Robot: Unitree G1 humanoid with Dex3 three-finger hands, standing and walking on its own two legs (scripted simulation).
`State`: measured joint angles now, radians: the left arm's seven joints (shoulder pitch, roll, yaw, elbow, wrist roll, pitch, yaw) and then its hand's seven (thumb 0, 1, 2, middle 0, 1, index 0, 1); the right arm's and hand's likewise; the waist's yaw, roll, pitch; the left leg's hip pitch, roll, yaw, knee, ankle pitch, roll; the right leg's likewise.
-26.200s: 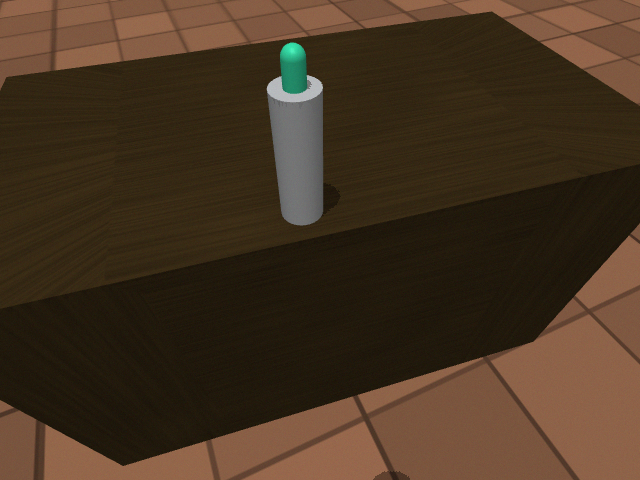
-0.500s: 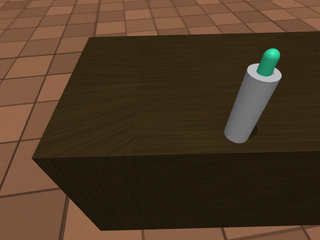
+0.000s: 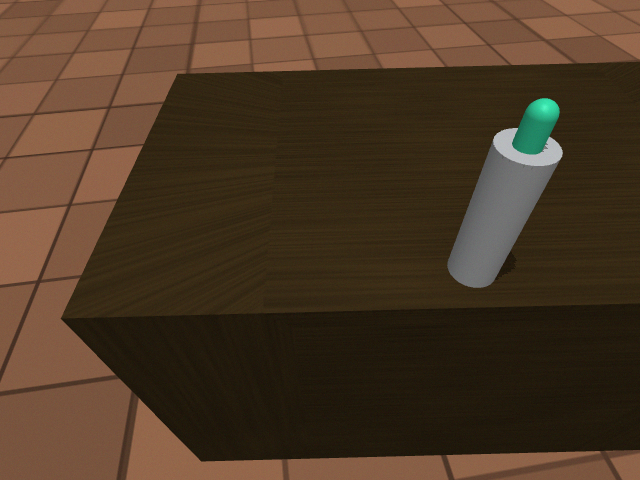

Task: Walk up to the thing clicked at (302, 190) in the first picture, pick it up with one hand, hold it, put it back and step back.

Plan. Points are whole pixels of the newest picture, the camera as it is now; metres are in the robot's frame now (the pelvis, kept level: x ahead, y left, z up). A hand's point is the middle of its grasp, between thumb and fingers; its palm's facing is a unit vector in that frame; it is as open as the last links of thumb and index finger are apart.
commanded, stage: stand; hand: right
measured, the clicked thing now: (501, 202) +0.40 -0.20 +0.15
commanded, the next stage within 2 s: none
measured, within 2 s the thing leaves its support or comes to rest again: neither
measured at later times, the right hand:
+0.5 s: hand out of the picture +0.06 -0.25 -0.16, palm faces -0.04 +0.94 -0.34, open 9.1 cm
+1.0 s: hand out of the picture +0.07 -0.25 -0.16, palm faces -0.03 +0.94 -0.34, open 7.4 cm
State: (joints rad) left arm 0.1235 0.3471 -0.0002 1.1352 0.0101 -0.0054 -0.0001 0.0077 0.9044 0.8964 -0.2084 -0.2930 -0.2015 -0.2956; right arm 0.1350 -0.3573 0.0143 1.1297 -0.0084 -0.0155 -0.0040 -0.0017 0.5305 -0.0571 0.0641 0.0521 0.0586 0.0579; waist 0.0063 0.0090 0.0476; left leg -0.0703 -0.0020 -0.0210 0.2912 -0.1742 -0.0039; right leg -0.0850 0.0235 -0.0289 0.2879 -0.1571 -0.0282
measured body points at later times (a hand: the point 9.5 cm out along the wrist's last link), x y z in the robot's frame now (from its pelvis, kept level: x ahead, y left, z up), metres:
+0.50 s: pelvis +0.00 +0.00 +0.00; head +0.00 +0.00 +0.45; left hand +0.06 +0.30 -0.13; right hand +0.06 -0.30 -0.14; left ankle -0.01 +0.12 -0.75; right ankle +0.00 -0.10 -0.75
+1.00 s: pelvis +0.00 +0.00 +0.00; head +0.01 +0.00 +0.45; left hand +0.07 +0.30 -0.13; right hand +0.07 -0.30 -0.14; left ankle -0.01 +0.12 -0.75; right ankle +0.00 -0.10 -0.75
